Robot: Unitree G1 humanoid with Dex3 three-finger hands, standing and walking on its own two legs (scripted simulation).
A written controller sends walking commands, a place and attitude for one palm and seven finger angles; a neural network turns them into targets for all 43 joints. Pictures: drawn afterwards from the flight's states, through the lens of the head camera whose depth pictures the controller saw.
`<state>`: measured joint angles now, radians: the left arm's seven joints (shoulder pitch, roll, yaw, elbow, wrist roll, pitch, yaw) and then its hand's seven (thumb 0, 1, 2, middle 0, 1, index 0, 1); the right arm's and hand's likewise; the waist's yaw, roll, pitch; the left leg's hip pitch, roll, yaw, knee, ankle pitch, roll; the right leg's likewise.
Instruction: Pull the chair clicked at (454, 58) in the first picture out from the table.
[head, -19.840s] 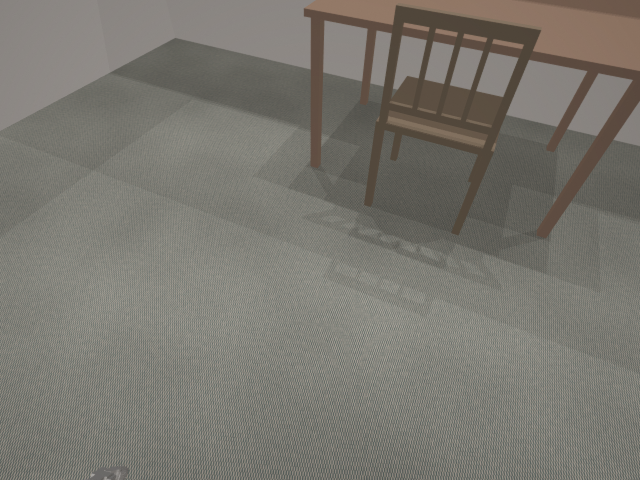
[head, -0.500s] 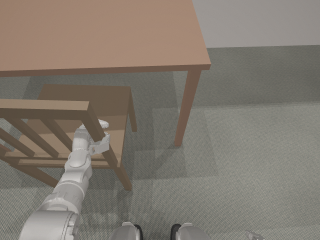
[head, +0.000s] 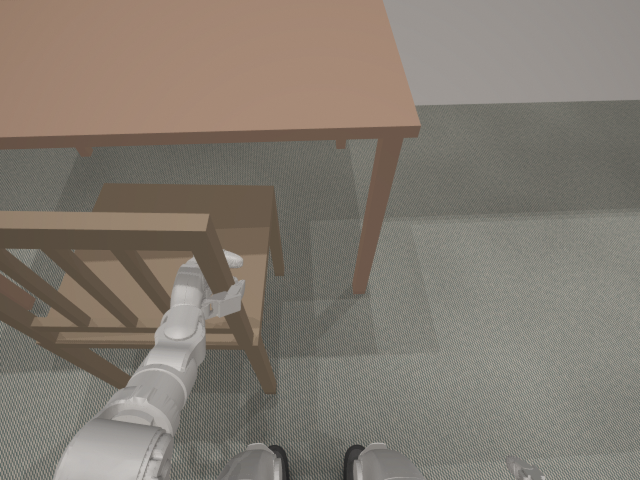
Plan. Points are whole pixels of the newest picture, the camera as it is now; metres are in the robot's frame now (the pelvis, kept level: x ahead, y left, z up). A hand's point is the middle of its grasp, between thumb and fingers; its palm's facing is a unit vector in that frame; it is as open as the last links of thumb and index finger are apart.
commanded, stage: step backward, pulling the chair out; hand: left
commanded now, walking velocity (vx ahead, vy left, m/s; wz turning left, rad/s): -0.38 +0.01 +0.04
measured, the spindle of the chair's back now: (97, 289) +0.39 +0.35 -0.09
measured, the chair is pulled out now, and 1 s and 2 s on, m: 0.14 0.15 0.15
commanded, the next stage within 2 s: stop walking, hand still on the chair in 1.76 s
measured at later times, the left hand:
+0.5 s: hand (232, 293) +0.37 +0.13 -0.05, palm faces +0.07 -0.98 -0.18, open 6.0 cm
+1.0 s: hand (232, 293) +0.37 +0.13 -0.05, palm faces +0.06 -0.98 -0.18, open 6.1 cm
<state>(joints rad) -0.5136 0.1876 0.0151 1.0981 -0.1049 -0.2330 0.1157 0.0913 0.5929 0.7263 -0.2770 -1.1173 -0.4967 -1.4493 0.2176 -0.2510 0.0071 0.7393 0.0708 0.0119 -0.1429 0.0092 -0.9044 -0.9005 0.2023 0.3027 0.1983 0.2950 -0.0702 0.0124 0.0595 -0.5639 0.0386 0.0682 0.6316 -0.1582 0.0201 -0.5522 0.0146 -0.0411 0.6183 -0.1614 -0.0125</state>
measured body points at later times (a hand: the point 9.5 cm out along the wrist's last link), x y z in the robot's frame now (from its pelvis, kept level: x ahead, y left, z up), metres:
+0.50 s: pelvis +0.00 -0.01 +0.00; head +0.07 -0.02 +0.44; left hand +0.36 +0.18 -0.04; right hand +0.10 -0.28 -0.13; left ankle +0.10 +0.11 -0.72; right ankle +0.10 -0.10 -0.72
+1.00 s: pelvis +0.00 -0.01 +0.00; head +0.07 -0.02 +0.44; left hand +0.36 +0.18 -0.04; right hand +0.10 -0.28 -0.13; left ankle +0.10 +0.11 -0.72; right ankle +0.10 -0.10 -0.72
